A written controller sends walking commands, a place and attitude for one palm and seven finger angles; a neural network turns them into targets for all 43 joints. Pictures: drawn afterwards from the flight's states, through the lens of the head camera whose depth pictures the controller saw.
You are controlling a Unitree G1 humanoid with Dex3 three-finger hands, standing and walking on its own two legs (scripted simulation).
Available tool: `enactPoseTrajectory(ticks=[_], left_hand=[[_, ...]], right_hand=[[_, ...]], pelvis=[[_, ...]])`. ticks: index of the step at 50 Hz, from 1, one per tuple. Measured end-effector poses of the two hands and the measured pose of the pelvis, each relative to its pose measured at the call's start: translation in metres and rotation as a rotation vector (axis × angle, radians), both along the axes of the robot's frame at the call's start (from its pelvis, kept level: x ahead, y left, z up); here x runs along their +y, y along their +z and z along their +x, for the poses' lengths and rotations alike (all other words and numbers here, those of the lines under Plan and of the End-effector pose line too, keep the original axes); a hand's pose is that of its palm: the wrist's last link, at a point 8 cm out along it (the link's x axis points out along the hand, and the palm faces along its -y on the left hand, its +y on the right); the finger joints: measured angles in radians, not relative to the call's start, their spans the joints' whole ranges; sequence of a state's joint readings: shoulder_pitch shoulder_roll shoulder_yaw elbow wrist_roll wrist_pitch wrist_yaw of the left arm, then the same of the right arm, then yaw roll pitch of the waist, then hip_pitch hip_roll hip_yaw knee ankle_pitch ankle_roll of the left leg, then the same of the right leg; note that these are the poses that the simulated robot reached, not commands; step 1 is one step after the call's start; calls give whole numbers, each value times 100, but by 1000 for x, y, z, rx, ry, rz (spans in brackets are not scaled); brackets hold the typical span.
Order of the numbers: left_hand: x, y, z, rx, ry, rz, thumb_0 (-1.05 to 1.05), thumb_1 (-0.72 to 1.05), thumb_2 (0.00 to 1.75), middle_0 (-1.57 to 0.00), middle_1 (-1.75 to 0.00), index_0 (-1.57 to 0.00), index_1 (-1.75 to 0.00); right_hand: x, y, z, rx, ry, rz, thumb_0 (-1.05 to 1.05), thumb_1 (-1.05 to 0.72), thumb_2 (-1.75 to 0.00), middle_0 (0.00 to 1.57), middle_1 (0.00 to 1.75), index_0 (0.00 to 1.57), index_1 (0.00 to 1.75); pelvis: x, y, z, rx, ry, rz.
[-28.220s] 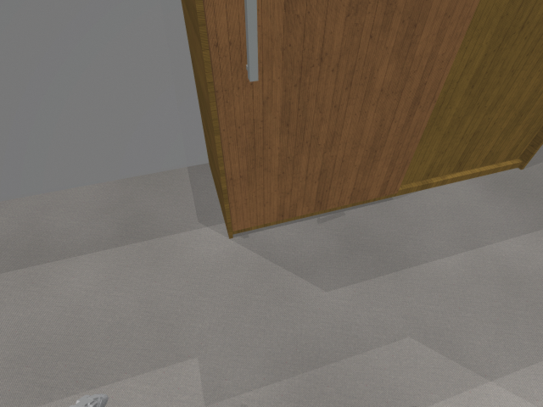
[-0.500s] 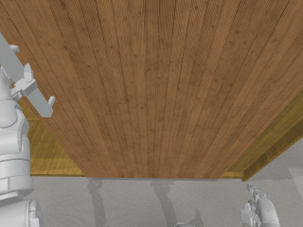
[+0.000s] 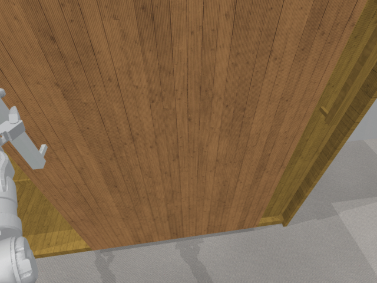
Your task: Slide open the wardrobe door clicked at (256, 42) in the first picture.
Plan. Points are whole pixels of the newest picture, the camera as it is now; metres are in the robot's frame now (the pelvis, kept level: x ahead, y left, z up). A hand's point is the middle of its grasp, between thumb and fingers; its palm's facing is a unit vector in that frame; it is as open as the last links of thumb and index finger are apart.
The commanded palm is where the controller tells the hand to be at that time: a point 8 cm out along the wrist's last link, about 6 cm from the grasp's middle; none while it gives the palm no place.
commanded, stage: stop walking and hold the door there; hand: left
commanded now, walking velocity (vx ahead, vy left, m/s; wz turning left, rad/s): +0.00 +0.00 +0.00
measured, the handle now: (6, 108) +0.42 +0.39 +0.19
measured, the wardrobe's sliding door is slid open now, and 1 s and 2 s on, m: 0.66 0.66 0.66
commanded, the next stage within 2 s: loosen the grip on the handle in 1.72 s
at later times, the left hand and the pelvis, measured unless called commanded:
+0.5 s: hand (11, 124) +0.37 +0.36 +0.18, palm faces +0.54 -0.81 -0.24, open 6.7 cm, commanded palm +0.33 +0.40 +0.16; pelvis -0.02 +0.04 -0.01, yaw +3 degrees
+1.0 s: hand (12, 125) +0.37 +0.36 +0.18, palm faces +0.41 -0.88 -0.22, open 6.4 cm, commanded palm +0.33 +0.38 +0.16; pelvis -0.06 +0.08 +0.00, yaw -1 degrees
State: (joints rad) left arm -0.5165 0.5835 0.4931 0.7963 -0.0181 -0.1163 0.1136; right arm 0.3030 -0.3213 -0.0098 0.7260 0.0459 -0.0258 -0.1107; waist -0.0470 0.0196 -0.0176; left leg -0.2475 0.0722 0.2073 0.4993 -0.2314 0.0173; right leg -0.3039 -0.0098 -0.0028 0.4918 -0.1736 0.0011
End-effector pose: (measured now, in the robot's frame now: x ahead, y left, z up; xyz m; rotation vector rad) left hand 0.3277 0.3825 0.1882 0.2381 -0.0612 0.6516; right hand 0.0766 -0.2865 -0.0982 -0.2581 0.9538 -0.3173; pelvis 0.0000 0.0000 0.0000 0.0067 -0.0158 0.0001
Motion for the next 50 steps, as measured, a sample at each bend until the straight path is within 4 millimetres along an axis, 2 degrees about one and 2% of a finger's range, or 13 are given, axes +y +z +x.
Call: enactPoseTrajectory(ticks=[6,17,21,25,29,32,37,41,45,48,50], left_hand=[[1,0,0,-1,-10,-5,-5,63,80,-43,-133,-22,-135],[2,0,0,-2,-21,7,-5,63,80,-43,-134,-22,-135],[5,0,0,4,-40,33,-7,61,79,-44,-136,-24,-135],[11,0,1,2,-89,43,-8,59,79,-45,-138,-28,-136],[15,-2,1,-20,-138,46,-9,58,77,-46,-139,-30,-137],[14,-3,1,-36,-156,28,-8,61,77,-46,-140,-27,-136],[14,-4,2,-42,-198,2,-6,66,77,-46,-140,-23,-136],[14,-3,3,-30,-227,13,-6,68,77,-46,-140,-23,-137],[14,-2,2,-11,-236,12,-5,69,77,-46,-140,-23,-138],[13,-1,2,0,-236,19,-5,70,76,-46,-140,-22,-138],[13,-2,2,-7,-236,32,-6,70,76,-46,-140,-22,-138]], right_hand=[[0,1,-2,-10,-6,-6,1,-91,-89,20,30,20,30],[22,-3,17,-44,35,39,1,-91,-89,20,30,21,30],[27,-6,22,-33,48,32,1,-91,-89,20,30,21,30],[36,-6,22,-18,57,8,1,-91,-89,20,30,21,30],[55,-3,20,-28,68,-5,1,-91,-89,20,30,20,30],[79,-2,18,-46,83,19,1,-91,-89,20,30,20,30],[120,2,7,-24,130,71,1,-91,-89,20,30,20,30],[139,5,-3,-10,159,93,1,-91,-89,20,30,21,30],[143,8,-9,-10,173,102,1,-90,-89,20,30,21,30],[137,8,-10,-26,185,100,1,-90,-89,20,30,21,30],[128,4,-9,-45,191,86,1,-90,-89,20,30,21,30]], pelvis=[[3,0,-2,0,-5,2],[7,-2,-4,3,3,-2],[17,-4,-9,7,28,-9],[35,-6,-17,-1,51,-6],[55,-9,-26,-11,39,-4],[65,-6,-32,-12,28,-27],[71,2,-38,-7,22,-50],[75,8,-41,4,8,-57],[77,12,-45,15,-5,-57],[77,10,-51,26,-9,-45],[76,1,-57,33,-23,-18]])
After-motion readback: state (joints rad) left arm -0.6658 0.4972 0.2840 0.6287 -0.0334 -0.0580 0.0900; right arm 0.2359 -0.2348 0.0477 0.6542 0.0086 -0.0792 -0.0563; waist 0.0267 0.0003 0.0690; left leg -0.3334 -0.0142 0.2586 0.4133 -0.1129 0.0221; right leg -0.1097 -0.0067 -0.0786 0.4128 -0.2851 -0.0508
